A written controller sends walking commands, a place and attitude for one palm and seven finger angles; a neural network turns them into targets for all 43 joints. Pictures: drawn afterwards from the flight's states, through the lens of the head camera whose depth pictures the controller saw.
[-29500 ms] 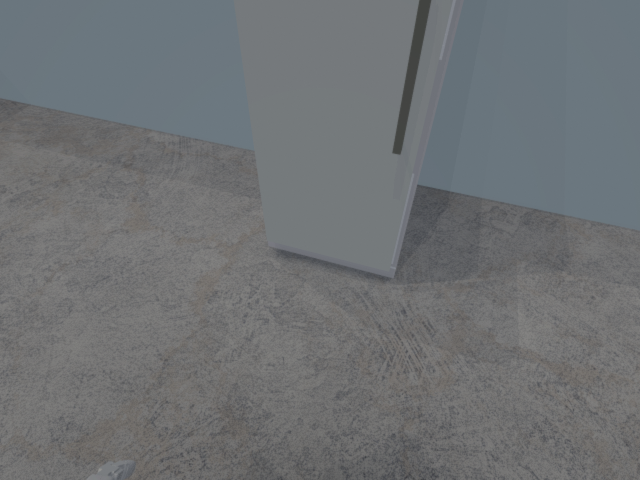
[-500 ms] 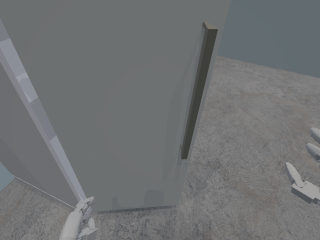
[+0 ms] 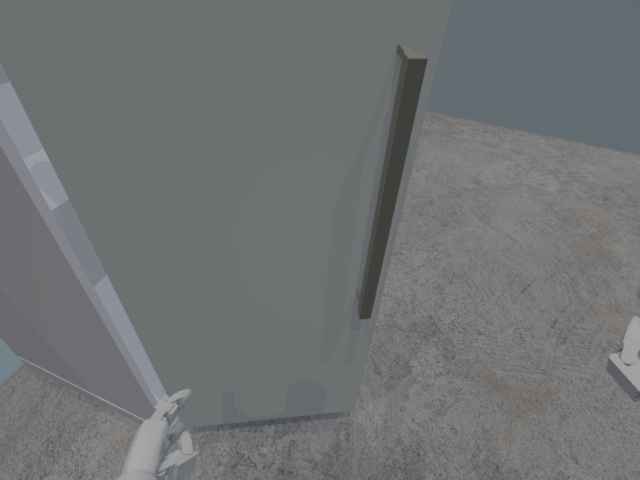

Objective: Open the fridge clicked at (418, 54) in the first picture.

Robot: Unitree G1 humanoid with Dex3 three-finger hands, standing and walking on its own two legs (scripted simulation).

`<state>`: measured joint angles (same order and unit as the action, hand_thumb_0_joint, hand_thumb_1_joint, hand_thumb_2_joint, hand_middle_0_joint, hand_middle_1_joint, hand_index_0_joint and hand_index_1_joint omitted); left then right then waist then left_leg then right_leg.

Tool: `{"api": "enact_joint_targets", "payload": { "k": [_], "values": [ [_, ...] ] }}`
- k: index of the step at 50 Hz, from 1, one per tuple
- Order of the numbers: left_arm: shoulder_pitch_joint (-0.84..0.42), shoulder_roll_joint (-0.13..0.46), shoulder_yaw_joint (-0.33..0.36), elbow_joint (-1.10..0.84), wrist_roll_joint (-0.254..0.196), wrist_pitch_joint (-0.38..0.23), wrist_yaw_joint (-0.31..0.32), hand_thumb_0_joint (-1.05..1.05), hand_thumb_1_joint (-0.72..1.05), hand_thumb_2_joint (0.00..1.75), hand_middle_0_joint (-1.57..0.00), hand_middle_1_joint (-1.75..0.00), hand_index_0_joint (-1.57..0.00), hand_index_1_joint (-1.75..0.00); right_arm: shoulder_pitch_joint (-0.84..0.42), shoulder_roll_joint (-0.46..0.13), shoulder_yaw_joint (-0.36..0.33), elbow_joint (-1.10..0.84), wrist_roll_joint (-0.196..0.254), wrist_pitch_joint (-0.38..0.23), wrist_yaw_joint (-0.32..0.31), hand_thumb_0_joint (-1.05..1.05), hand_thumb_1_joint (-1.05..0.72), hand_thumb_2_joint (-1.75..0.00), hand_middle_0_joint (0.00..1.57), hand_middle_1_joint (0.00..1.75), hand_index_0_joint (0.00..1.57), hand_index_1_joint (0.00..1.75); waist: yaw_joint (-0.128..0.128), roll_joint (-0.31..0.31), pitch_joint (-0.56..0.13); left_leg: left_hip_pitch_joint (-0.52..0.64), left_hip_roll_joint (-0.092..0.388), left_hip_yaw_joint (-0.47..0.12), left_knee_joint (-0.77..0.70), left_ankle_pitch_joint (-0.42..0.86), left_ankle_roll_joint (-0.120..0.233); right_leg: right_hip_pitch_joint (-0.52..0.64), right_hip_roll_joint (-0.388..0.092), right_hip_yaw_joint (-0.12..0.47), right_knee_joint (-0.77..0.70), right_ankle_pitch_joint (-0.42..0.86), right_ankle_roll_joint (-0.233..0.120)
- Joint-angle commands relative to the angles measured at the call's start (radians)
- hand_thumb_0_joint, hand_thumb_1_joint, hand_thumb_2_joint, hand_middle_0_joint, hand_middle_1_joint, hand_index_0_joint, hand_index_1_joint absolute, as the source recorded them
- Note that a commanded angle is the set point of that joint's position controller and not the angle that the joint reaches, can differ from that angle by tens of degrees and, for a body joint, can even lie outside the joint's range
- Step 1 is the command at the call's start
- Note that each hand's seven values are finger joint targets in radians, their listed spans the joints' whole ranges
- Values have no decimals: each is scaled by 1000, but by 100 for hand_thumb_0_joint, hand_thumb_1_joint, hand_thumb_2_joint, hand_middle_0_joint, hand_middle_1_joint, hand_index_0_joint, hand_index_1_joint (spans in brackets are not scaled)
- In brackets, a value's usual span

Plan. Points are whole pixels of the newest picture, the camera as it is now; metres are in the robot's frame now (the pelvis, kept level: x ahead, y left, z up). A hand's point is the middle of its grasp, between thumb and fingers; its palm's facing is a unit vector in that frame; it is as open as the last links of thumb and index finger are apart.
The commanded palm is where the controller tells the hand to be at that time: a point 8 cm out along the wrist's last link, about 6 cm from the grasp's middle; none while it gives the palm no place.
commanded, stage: step back with the hand held close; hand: right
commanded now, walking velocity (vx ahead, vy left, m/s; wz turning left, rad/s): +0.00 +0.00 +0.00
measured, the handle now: (379, 212) +0.47 -0.10 +0.11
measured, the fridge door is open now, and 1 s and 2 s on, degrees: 61 61 61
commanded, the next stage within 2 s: stop stepping back and stand still in 1.42 s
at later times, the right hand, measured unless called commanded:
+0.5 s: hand (630, 386) +0.16 -0.27 +0.16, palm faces +0.39 +0.79 -0.48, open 7.4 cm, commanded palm +0.10 -0.31 +0.17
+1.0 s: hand out of the picture +0.09 -0.28 +0.16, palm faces +0.47 +0.76 -0.44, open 7.4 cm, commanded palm +0.03 -0.32 +0.17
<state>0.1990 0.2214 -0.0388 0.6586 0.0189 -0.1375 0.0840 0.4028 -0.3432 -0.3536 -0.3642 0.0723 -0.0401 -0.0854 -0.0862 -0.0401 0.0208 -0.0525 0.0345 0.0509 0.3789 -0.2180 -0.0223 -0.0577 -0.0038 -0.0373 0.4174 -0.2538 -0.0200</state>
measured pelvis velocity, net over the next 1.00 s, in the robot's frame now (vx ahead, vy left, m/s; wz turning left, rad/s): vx -0.10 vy -0.01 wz -0.03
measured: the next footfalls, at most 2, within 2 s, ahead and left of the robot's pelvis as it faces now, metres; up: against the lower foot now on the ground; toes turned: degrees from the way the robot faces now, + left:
left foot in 1.40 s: -0.21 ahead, +0.11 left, +0.00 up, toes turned +3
left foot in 1.70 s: -0.21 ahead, +0.00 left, +0.00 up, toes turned +7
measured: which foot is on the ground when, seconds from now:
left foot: down 0.00-1.00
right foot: down 0.00-1.00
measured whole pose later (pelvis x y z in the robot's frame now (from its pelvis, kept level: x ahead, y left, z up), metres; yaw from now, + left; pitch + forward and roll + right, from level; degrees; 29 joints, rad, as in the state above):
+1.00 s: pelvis -0.10 -0.01 -0.02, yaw -2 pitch +0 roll +2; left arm 0.23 0.21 0.00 0.60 0.01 -0.14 0.07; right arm 0.48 -0.41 -0.45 -0.50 0.01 -0.29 -0.13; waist -0.01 0.01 0.03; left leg -0.36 -0.03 -0.03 0.59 -0.23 -0.03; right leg -0.47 0.00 0.00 0.67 -0.25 -0.04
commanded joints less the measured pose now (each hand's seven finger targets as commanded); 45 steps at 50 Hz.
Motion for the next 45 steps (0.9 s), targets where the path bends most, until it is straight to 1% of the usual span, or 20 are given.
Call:
{"api": "enact_joint_targets", "payload": {
  "k": [1, 2, 3, 4, 5, 6, 8, 12, 16, 21, 25, 28, 31, 33, 34, 36, 39, 41, 43, 45],
  "values": [
    [-139, 113, 46, -159, -2, -51, 8, 0, 90, 90, -20, -30, -20, -30, -101, -185, -108, -203, 3, -65, -18, 0, -90, -90, 20, 30, 20, 30, 4, -21, -44, 1, -28, -3, -45, 140, 35, -56, -9, 25, -89, 201, 1],
    [-142, 114, 47, -158, -1, -51, 10, 0, 90, 90, -20, -30, -20, -30, -108, -190, -110, -207, 3, -66, -18, 0, -90, -90, 20, 30, 20, 30, 3, -10, -49, -2, -28, -4, -46, 139, 34, -54, -9, 25, -86, 196, 0],
    [-146, 113, 43, -157, -2, -52, 8, 0, 90, 90, -20, -30, -20, -30, -148, -144, -51, -224, -1, -67, -12, 0, -90, -90, 20, 30, 20, 30, 14, -27, -45, -12, -28, -3, -46, 129, 33, -49, -8, 24, -88, 189, -1],
    [-151, 134, 43, -212, -15, -34, 3, 0, 90, 90, -20, -30, -20, -30, -299, -306, -196, -316, -13, -123, -32, 0, -90, -90, 20, 30, 20, 30, 47, -18, 7, -97, 17, -83, -90, 144, 28, -147, -29, 34, -46, 94, -22],
    [-143, 118, 38, -189, -13, -23, 9, 0, 90, 90, -20, -30, -20, -30, -276, -303, -202, -253, -17, -143, -35, 0, -90, -90, 20, 30, 20, 30, 51, 20, 21, -119, 43, -91, -108, 119, 35, -162, -20, 45, -31, 55, -21],
    [-136, 120, 47, -184, -7, -13, 9, 0, 90, 90, -20, -30, -20, -30, -127, -215, -138, -184, -17, -142, -29, 0, -90, -90, 20, 30, 20, 30, 56, 67, 0, -152, 56, -96, -108, 110, 40, -151, -19, 49, -2, 78, -20],
    [-122, 125, 57, -200, -3, 4, 4, 0, 90, 90, -20, -30, -20, -30, -20, -173, -103, -198, -21, -149, -24, 0, -90, -90, 20, 30, 20, 30, 57, 31, -80, -141, 69, -88, -65, 190, 40, -128, -27, 41, 22, 171, -20],
    [-111, 130, 73, -231, -4, 28, 9, 0, 90, 90, -20, -30, -20, -30, 54, -215, -152, -270, -21, -172, -34, 0, -90, -90, 20, 30, 20, 30, 58, -8, -205, -80, 51, -59, 51, 346, 23, -119, -58, 54, 21, 371, -16],
    [-108, 127, 80, -258, -12, 44, 17, 0, 90, 90, -20, -30, -20, -30, 81, -248, -193, -308, -17, -183, -45, 0, -90, -90, 20, 30, 20, 30, 58, 6, -221, -70, 41, -59, 110, 379, 17, -164, -74, 72, 21, 407, -17],
    [-101, 131, 85, -271, -15, 41, 23, 0, 90, 90, -20, -30, -20, -30, 87, -248, -203, -312, -21, -199, -53, 0, -90, -90, 20, 30, 20, 30, 58, -25, -178, -60, 22, -63, 158, 282, 8, -287, -98, 100, -23, 259, -34],
    [-97, 144, 90, -271, -17, 22, 22, 0, 90, 90, -20, -30, -20, -30, 47, -232, -194, -307, -36, -218, -57, 0, -90, -90, 20, 30, 20, 30, 65, -48, -114, -27, 12, -82, 181, 145, 10, -467, -109, 128, -74, -78, -60],
    [-77, 142, 90, -269, -19, 9, 18, 0, 90, 90, -20, -30, -20, -30, 37, -223, -188, -297, -47, -235, -61, 0, -90, -90, 20, 30, 20, 30, 71, 1, -79, -62, 29, -117, 145, 23, 17, -540, -93, 128, -56, -275, -67],
    [-63, 136, 90, -260, -15, -4, 15, 0, 90, 90, -20, -30, -20, -30, 15, -230, -186, -308, -52, -250, -68, 0, -90, -90, 20, 30, 20, 30, 77, 51, -57, -173, 61, -164, 54, -147, 36, -504, -65, 117, 13, -315, -57],
    [-52, 135, 88, -252, -12, -14, 13, 0, 90, 90, -20, -30, -20, -30, 7, -234, -185, -317, -54, -262, -74, 0, -90, -90, 20, 30, 20, 30, 81, 43, -56, -251, 73, -167, 20, -231, 47, -452, -55, 116, 45, -301, -48],
    [-49, 134, 86, -248, -11, -20, 12, 0, 90, 90, -20, -30, -20, -30, -6, -233, -182, -333, -54, -269, -76, 0, -90, -90, 20, 30, 20, 30, 84, 34, -63, -268, 68, -154, 25, -239, 46, -434, -58, 125, 38, -299, -47],
    [-53, 136, 85, -244, -10, -32, 17, 0, 90, 90, -20, -30, -20, -30, -3, -244, -199, -351, -57, -281, -82, 0, -90, -90, 20, 30, 20, 30, 81, -40, -86, -200, 28, -113, 101, -169, 28, -467, -94, 165, -45, -314, -60],
    [-55, 150, 93, -252, -13, -51, 17, 0, 90, 90, -20, -30, -20, -30, 15, -227, -212, -340, -76, -294, -79, 0, -90, -90, 20, 30, 20, 30, 70, -173, -107, 19, -65, -56, 337, -31, 2, -669, -189, 272, -199, -485, -104],
    [-54, 137, 93, -250, -9, -61, 14, 0, 90, 90, -20, -30, -20, -30, 41, -236, -225, -331, -75, -297, -73, 0, -90, -90, 20, 30, 20, 30, 66, -132, -115, 27, -69, -73, 342, 72, 3, -647, -186, 270, -152, -368, -108],
    [-58, 141, 95, -244, -5, -63, 8, 0, 90, 90, -20, -30, -20, -30, 38, -237, -226, -314, -74, -304, -63, 0, -90, -90, 20, 30, 20, 30, 73, -78, -57, 11, -52, -131, 274, 63, 17, -698, -153, 233, -95, -387, -102],
    [-44, 135, 100, -226, 0, -67, 3, 0, 90, 90, -20, -30, -20, -30, 14, -249, -220, -323, -65, -312, -58, 0, -90, -90, 20, 30, 20, 30, 82, 24, -80, -130, 15, -218, 148, 159, 52, -529, -75, 153, 32, -206, -55]
  ]
}}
